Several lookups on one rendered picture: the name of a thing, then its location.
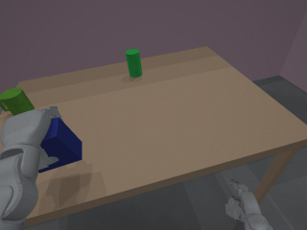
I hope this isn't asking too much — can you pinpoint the table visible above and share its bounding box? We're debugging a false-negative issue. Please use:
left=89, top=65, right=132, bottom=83
left=0, top=46, right=307, bottom=228

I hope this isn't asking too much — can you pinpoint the robot left forearm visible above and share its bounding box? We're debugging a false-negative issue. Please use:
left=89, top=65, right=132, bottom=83
left=0, top=144, right=40, bottom=230

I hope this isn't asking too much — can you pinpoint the sponge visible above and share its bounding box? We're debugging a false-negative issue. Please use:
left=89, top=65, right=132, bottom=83
left=38, top=117, right=83, bottom=173

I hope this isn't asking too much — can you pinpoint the robot right hand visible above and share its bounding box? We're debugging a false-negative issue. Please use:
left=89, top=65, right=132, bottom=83
left=225, top=179, right=262, bottom=222

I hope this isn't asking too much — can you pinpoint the robot left hand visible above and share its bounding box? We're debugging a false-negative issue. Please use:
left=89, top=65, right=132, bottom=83
left=0, top=105, right=63, bottom=171

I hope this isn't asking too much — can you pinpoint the robot right forearm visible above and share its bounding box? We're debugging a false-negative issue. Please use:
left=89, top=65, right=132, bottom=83
left=244, top=213, right=273, bottom=230

